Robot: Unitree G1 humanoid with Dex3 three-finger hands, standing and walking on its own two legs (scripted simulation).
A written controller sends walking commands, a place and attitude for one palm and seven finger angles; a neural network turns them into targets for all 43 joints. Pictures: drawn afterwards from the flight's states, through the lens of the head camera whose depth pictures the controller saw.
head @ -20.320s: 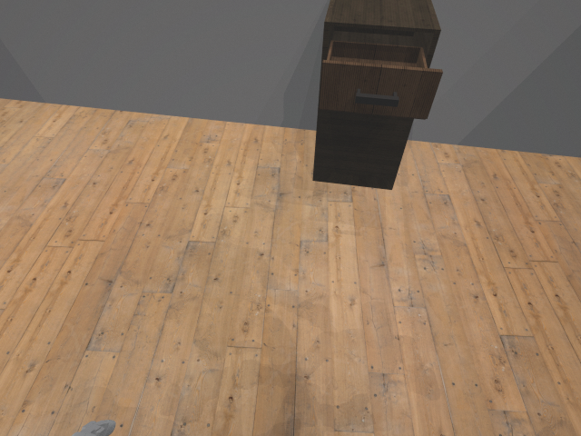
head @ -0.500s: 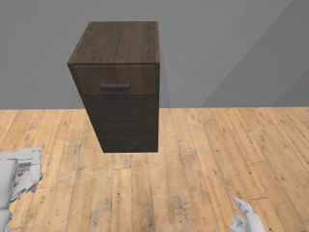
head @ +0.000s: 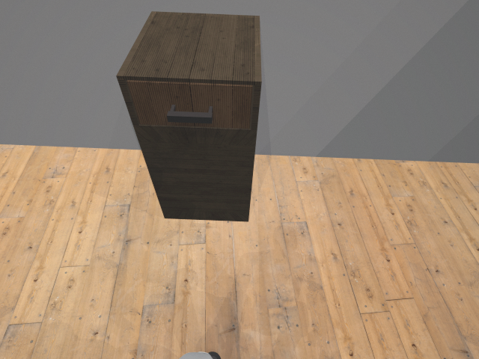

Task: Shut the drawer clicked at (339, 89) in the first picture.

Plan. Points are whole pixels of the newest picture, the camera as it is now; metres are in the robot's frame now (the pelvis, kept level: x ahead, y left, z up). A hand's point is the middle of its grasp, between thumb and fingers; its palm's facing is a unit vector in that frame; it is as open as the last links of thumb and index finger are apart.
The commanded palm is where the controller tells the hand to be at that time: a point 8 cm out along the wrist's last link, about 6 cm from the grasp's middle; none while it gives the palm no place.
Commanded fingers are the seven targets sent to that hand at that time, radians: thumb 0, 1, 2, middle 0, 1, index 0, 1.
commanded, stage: let the arm hang, fingers relaxed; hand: left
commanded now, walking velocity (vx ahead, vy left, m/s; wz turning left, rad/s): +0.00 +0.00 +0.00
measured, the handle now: (191, 112) +0.77 +0.20 -0.09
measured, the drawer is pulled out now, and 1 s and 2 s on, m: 0.00 0.00 0.00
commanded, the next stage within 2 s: look to check the result in 0.56 s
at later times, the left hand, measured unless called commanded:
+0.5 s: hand out of the picture -0.02 +0.12 -0.18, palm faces +0.06 -0.99 -0.13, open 7.4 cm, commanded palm none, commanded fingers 0.00 0.90 0.90 -0.20 -0.30 -0.20 -0.30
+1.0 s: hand out of the picture -0.04 +0.13 -0.17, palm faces +0.06 -0.98 -0.17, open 7.4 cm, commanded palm none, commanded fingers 0.00 0.90 0.90 -0.20 -0.30 -0.20 -0.30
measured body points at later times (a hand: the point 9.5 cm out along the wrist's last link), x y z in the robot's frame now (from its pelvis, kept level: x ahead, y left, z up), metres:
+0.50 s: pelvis +0.00 -0.01 +0.00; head +0.00 -0.01 +0.45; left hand -0.02 +0.18 -0.17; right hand -0.03 -0.21 -0.17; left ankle +0.10 +0.11 -0.73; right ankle -0.07 -0.10 -0.73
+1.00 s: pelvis +0.02 -0.03 +0.00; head +0.03 -0.03 +0.45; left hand -0.04 +0.18 -0.16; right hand -0.01 -0.23 -0.17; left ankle +0.10 +0.11 -0.73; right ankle -0.07 -0.10 -0.73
